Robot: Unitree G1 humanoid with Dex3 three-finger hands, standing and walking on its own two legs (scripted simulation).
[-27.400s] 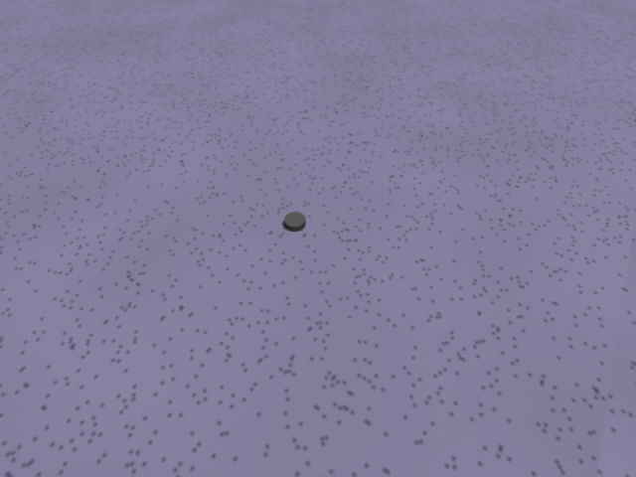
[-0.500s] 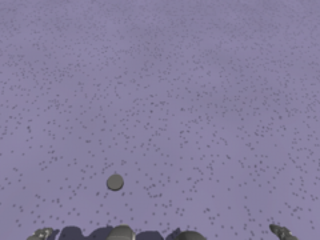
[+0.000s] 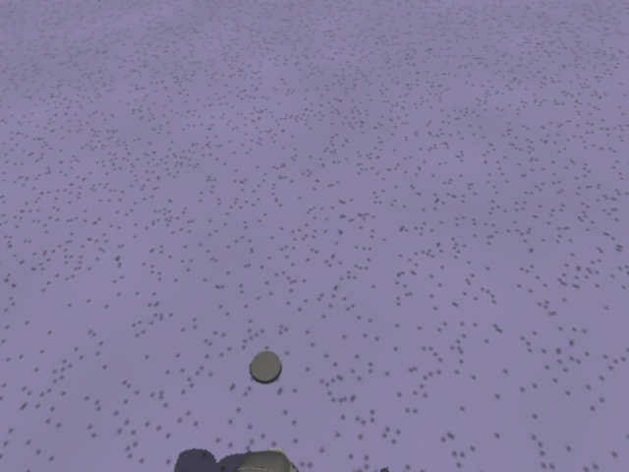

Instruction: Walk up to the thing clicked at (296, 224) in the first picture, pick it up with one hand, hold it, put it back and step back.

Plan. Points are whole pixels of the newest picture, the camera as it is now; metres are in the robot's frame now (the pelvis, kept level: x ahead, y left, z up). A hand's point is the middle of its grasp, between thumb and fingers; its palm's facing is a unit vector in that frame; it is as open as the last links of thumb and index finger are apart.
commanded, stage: walk up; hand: left
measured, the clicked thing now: (266, 367) +0.48 +0.22 -0.73
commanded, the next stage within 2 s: stand in 0.20 s
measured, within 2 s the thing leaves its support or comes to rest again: neither
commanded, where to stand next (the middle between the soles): +0.09 -0.01 m, yaw -2 degrees
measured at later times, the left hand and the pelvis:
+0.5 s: hand out of the picture +0.05 +0.26 -0.14, palm faces -0.03 -0.95 -0.31, open 7.4 cm; pelvis -0.03 +0.01 +0.02, yaw -2 degrees
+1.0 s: hand out of the picture +0.04 +0.26 -0.13, palm faces -0.08 -0.94 -0.34, open 7.4 cm; pelvis -0.03 +0.01 +0.03, yaw -3 degrees
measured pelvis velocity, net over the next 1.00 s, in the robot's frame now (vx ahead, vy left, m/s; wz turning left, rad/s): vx -0.03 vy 0.01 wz -0.04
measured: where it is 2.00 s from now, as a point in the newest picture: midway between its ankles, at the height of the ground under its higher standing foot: outside the picture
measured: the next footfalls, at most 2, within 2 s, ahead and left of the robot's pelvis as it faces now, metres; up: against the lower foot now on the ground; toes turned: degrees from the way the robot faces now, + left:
none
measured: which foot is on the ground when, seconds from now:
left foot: down 0.00-1.00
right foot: down 0.00-1.00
